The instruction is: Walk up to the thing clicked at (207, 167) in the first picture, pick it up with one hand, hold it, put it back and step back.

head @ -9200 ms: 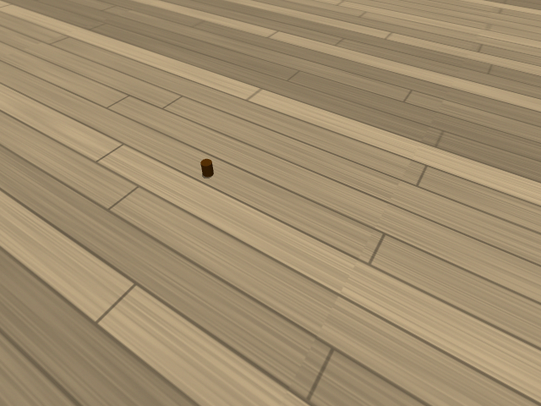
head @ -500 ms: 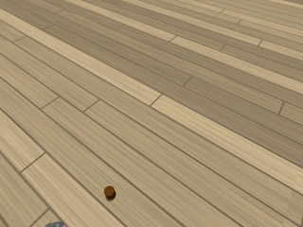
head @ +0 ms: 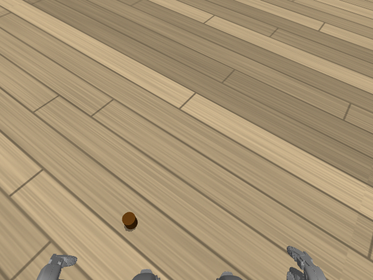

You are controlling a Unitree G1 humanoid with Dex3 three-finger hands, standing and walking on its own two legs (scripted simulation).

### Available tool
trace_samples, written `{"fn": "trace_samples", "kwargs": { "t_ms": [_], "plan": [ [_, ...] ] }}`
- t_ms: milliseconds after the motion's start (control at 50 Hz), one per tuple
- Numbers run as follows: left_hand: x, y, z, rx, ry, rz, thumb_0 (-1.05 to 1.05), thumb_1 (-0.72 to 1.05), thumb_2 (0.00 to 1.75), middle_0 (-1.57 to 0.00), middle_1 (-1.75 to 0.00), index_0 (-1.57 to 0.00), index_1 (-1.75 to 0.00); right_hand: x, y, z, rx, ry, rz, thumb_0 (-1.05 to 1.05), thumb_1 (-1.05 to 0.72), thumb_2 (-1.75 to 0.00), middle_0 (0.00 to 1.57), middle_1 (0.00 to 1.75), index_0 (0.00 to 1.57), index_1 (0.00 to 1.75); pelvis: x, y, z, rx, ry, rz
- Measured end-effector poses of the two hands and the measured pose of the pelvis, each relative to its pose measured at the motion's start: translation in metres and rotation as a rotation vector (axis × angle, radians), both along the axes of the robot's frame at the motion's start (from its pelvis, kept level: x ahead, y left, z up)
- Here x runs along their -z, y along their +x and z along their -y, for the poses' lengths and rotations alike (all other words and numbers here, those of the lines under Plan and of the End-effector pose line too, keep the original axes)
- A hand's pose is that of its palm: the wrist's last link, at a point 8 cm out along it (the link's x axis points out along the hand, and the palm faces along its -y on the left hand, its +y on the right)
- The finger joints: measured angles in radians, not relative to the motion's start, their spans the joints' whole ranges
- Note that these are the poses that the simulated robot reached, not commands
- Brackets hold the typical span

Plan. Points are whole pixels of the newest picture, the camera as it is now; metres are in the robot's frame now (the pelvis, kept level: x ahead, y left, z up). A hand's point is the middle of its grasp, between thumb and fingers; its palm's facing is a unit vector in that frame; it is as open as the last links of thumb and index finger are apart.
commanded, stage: rise first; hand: left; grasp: from above
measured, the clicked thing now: (130, 220) +0.44 +0.26 -0.68
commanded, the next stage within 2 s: none
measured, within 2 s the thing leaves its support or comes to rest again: neither
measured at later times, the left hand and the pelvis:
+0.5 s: hand (81, 279) +0.17 +0.28 -0.26, palm faces -0.37 -0.67 -0.64, open 13.9 cm; pelvis -0.03 +0.00 -0.12, yaw +0 degrees
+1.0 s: hand (102, 238) +0.31 +0.30 -0.43, palm faces -0.47 -0.22 -0.85, open 13.9 cm; pelvis -0.09 +0.00 -0.30, yaw -4 degrees
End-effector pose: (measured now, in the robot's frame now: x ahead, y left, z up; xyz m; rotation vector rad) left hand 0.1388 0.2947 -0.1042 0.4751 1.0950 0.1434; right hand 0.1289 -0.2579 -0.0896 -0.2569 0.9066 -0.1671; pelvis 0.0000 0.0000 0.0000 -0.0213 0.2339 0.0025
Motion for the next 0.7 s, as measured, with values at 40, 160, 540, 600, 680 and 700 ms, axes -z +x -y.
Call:
{"fn": "trace_samples", "kwargs": {
  "t_ms": [40, 160, 540, 600, 680, 700],
  "plan": [
    [0.004, -0.002, 0.0, 0.013, 0.012, -0.002, 0.0, -0.49, 1.0, -0.07, -1.06, -0.06, -1.06, 0.003, 0.006, -0.002, -0.012, -0.002, 0.021, 0.01, -0.87, -0.89, 0.2, 0.3, 0.2, 0.3, 0.006, -0.001, 0.0, -0.001, -0.003, -0.013],
    [0.015, -0.01, -0.001, 0.042, 0.04, -0.012, 0.0, -0.52, 0.99, -0.07, -1.08, -0.07, -1.07, 0.013, 0.022, -0.009, -0.046, -0.001, 0.08, 0.01, -0.88, -0.89, 0.2, 0.3, 0.2, 0.3, 0.022, -0.004, 0.0, -0.004, -0.012, -0.05],
    [0.127, 0.054, -0.017, 0.406, 0.279, 0.084, 0.0, -0.48, 0.95, -0.08, -1.1, -0.09, -1.08, 0.133, 0.018, 0.0, -0.123, -0.027, 0.083, 0.01, -0.86, -0.89, 0.2, 0.3, 0.21, 0.3, 0.137, -0.039, 0.001, 0.0, -0.016, -0.262],
    [0.151, 0.076, -0.017, 0.478, 0.341, 0.122, 0.0, -0.49, 0.96, -0.07, -1.11, -0.09, -1.09, 0.168, 0.006, 0.007, -0.111, -0.027, 0.032, 0.01, -0.87, -0.89, 0.2, 0.3, 0.21, 0.3, 0.165, -0.047, 0.003, 0.004, -0.016, -0.298],
    [0.181, 0.102, -0.019, 0.557, 0.415, 0.145, 0.0, -0.5, 0.98, -0.07, -1.11, -0.08, -1.1, 0.216, -0.016, 0.013, -0.094, -0.02, -0.048, 0.01, -0.87, -0.89, 0.2, 0.3, 0.2, 0.3, 0.2, -0.058, 0.005, 0.01, -0.019, -0.333],
    [0.188, 0.108, -0.019, 0.576, 0.429, 0.148, 0.0, -0.5, 0.98, -0.07, -1.11, -0.08, -1.1, 0.227, -0.023, 0.015, -0.091, -0.018, -0.07, 0.01, -0.88, -0.89, 0.2, 0.3, 0.2, 0.3, 0.208, -0.061, 0.005, 0.012, -0.02, -0.339]
  ]
}}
